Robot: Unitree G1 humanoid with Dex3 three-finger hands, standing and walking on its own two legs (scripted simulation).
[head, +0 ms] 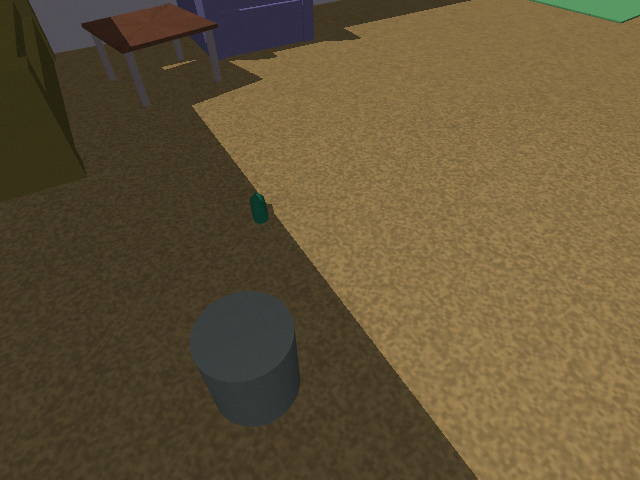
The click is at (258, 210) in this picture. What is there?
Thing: lying bottle
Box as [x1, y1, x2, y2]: [250, 193, 268, 223]
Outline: 254,193 250,198 253,218 256,222 262,223 265,222 268,218 264,199 262,195
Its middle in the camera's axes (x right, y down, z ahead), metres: -0.30 -0.18 +1.88
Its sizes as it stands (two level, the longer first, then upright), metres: 0.179 0.071 0.071
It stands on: the floor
